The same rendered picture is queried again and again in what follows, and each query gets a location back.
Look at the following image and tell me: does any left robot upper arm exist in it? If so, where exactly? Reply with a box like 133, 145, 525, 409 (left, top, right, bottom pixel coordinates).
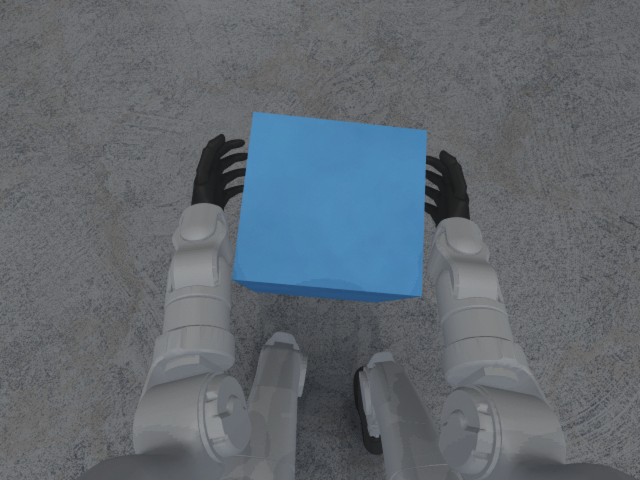
75, 371, 252, 480

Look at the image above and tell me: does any carton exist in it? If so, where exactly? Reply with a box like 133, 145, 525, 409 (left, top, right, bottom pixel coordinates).
232, 112, 427, 303

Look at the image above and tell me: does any left robot hand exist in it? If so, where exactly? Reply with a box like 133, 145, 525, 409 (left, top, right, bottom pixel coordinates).
191, 134, 248, 211

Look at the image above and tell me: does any right robot shin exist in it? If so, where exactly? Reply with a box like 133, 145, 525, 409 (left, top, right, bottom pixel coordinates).
366, 352, 409, 436

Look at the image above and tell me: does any robot right forearm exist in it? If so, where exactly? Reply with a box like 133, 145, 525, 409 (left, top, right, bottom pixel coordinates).
427, 217, 566, 458

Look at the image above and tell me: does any left robot thigh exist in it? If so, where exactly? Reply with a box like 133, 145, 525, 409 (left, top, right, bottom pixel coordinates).
219, 341, 308, 480

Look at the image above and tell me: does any robot left forearm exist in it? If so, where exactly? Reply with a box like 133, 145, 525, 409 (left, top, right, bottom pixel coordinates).
133, 203, 235, 453

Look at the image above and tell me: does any right robot hand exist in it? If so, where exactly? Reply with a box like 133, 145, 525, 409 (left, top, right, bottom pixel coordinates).
424, 150, 470, 228

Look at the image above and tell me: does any right robot upper arm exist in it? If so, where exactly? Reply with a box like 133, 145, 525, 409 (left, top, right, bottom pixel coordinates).
438, 384, 638, 480

